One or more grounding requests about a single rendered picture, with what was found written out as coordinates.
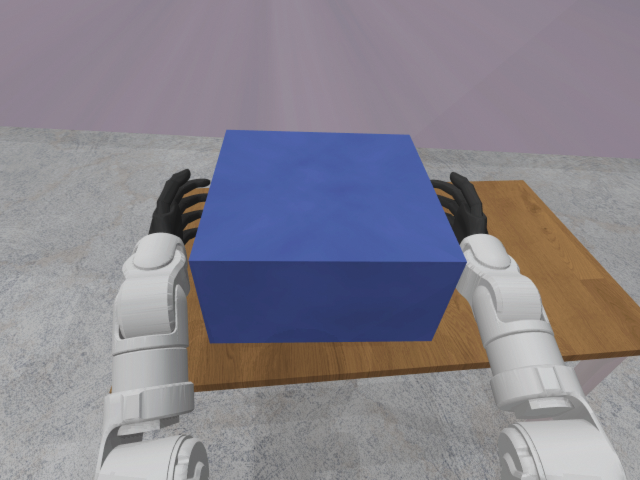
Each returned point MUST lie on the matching robot left hand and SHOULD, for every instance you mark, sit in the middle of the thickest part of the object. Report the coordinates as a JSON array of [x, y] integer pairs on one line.
[[168, 216]]

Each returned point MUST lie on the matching right robot forearm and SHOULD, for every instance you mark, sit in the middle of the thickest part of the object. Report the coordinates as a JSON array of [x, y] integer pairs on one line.
[[530, 377]]

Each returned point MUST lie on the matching left robot forearm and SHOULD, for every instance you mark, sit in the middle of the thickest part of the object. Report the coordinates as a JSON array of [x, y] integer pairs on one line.
[[150, 387]]

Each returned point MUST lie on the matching carton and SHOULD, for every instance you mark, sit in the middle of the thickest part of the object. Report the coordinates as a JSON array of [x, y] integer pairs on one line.
[[322, 237]]

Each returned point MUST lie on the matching robot right hand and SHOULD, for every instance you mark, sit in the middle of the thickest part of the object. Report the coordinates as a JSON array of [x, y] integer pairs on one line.
[[466, 207]]

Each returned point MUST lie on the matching right robot upper arm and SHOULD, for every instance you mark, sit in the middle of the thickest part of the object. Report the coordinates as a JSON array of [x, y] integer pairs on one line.
[[556, 450]]

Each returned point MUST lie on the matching left robot upper arm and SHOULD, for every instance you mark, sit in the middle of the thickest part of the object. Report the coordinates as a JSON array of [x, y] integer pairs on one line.
[[180, 457]]

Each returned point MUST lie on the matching table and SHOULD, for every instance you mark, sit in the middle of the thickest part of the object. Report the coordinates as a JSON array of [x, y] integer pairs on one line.
[[593, 319]]

